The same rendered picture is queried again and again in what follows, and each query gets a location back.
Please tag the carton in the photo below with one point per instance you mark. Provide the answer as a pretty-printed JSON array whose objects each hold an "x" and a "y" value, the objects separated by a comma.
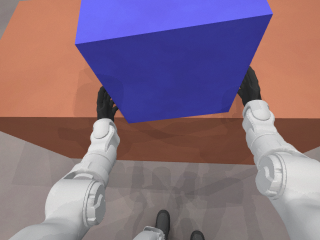
[{"x": 166, "y": 59}]

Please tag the pedestal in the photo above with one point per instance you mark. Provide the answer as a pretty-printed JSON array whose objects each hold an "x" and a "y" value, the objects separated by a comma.
[{"x": 48, "y": 92}]

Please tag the left robot forearm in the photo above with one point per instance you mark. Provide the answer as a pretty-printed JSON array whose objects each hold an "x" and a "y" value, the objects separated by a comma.
[{"x": 100, "y": 157}]

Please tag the robot left upper arm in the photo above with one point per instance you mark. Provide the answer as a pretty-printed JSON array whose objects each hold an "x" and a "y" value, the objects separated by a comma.
[{"x": 73, "y": 207}]

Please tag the robot left thigh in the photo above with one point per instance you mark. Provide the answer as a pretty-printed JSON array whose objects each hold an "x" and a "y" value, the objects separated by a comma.
[{"x": 148, "y": 235}]

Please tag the robot left hand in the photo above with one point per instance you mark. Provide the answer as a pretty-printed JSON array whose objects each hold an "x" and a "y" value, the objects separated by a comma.
[{"x": 105, "y": 109}]

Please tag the robot right hand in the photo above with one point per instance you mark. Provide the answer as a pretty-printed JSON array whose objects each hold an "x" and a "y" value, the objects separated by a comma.
[{"x": 249, "y": 89}]

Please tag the robot right upper arm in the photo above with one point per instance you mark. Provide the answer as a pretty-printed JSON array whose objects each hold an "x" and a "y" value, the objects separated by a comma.
[{"x": 292, "y": 184}]

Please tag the right robot forearm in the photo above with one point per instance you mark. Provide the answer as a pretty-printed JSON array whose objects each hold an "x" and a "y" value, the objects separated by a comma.
[{"x": 261, "y": 135}]

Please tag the robot left foot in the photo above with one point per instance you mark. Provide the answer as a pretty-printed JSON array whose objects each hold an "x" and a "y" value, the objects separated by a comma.
[{"x": 163, "y": 222}]

